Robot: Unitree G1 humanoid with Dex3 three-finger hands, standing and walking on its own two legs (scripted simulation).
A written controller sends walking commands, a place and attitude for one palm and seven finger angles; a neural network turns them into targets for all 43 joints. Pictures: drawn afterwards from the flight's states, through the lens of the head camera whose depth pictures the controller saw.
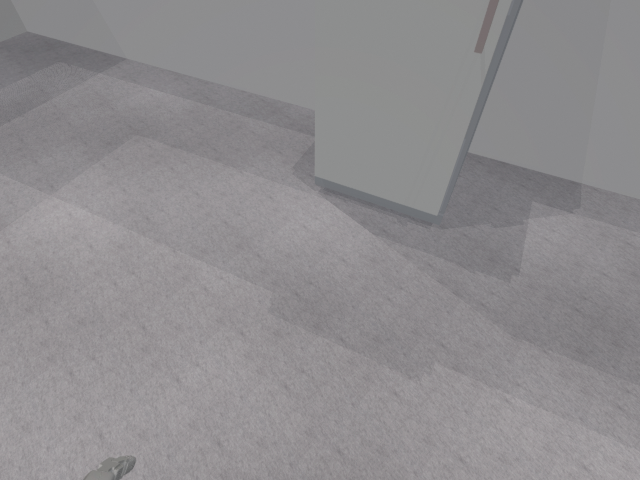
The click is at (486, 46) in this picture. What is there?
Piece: fridge door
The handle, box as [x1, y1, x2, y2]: [474, 0, 498, 52]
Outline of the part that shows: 498,0 489,1 474,50 476,52 481,52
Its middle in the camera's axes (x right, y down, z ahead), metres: +0.45 -0.64 +0.98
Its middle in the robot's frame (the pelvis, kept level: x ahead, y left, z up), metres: +1.21 -0.38 +0.17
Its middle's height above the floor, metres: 0.94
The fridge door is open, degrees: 0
